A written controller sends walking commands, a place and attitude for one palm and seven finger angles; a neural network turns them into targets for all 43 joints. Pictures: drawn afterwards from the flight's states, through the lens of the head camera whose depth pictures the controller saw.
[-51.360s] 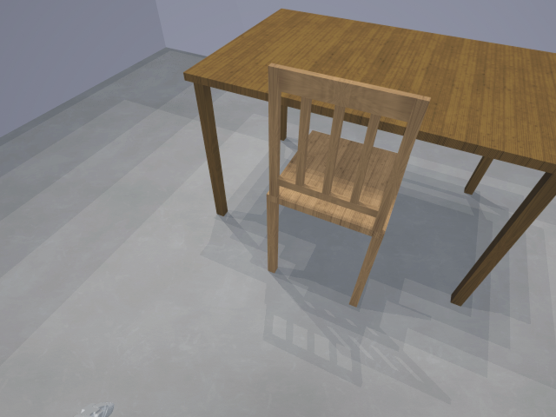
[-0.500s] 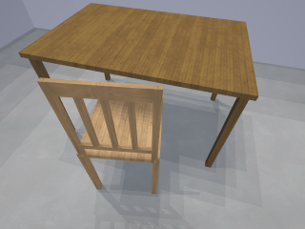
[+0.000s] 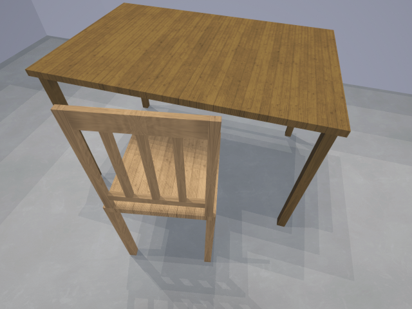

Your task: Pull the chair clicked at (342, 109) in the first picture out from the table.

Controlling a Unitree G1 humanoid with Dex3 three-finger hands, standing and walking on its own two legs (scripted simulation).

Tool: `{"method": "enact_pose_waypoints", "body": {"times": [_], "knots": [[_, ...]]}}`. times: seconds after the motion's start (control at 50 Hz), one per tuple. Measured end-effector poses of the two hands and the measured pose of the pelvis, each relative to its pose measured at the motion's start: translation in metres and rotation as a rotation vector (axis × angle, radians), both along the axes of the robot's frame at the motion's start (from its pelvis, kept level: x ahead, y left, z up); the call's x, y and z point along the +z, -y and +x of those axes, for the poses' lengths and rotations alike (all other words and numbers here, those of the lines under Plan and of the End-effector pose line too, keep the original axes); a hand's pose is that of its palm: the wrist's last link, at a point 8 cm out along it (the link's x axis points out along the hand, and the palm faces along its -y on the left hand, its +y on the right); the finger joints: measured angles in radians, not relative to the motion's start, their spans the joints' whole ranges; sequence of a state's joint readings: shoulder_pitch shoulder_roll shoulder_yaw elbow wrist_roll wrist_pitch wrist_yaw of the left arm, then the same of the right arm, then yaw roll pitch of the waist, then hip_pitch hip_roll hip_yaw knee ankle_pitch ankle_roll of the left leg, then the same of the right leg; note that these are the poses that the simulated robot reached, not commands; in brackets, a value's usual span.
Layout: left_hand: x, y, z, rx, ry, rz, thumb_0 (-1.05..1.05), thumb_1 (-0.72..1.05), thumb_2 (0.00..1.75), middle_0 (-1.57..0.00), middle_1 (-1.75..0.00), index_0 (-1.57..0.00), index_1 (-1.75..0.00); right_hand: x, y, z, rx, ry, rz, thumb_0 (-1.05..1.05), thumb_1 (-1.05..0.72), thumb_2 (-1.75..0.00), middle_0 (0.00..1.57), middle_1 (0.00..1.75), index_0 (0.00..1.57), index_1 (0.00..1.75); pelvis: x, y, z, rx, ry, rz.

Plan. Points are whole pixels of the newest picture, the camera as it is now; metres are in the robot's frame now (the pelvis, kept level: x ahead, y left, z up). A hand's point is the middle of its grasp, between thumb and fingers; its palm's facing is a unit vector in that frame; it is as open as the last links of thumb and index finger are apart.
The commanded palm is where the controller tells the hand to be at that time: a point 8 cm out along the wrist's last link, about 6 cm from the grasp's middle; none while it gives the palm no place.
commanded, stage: look again from close up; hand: left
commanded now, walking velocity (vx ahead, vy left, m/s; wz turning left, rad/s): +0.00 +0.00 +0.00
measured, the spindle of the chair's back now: (149, 169) +0.48 +0.19 -0.08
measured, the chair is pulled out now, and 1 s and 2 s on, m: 0.14 0.14 0.14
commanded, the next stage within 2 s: raise the hand toward the chair's back in 0.20 s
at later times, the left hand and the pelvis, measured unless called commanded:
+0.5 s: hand (110, 277) +0.18 +0.20 -0.03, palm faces +0.23 -0.96 -0.14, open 7.7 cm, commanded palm +0.10 +0.23 -0.07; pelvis -0.01 +0.01 -0.02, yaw +3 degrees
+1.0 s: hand (122, 287) +0.17 +0.17 -0.05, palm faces -0.10 -0.99 -0.06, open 11.7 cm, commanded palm +0.13 +0.25 -0.06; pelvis -0.04 +0.01 -0.12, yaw +3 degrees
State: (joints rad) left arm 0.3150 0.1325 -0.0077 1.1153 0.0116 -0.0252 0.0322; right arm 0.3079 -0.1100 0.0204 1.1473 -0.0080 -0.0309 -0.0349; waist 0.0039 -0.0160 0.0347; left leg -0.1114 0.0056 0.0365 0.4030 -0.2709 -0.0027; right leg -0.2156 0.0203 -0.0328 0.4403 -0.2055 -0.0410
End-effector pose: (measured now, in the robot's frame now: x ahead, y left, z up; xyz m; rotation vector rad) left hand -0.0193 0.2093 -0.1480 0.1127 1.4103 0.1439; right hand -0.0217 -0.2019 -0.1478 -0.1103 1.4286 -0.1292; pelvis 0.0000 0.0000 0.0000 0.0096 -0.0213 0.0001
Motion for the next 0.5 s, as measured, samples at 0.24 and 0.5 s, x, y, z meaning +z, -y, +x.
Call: {"method": "enact_pose_waypoints", "body": {"times": [0.24,0.5], "knots": [[0.001,-0.001,0.002,-0.003,0.0,0.005,0.01,0.91,0.9,-0.2,-0.3,-0.2,-0.3,-0.001,-0.001,0.0,-0.003,-0.003,0.004,0.01,-0.91,-0.9,0.19,0.29,0.2,0.3,0.0,0.0,0.001,-0.002,-0.001,0.001],[0.131,-0.033,0.17,0.031,0.993,0.114,0.05,0.89,0.86,-0.19,-0.28,-0.18,-0.28,0.021,0.044,0.1,0.062,0.583,-0.131,0.03,-0.92,-0.9,0.2,0.3,0.2,0.3,-0.016,-0.01,-0.009,0.048,-0.044,-0.005]]}}
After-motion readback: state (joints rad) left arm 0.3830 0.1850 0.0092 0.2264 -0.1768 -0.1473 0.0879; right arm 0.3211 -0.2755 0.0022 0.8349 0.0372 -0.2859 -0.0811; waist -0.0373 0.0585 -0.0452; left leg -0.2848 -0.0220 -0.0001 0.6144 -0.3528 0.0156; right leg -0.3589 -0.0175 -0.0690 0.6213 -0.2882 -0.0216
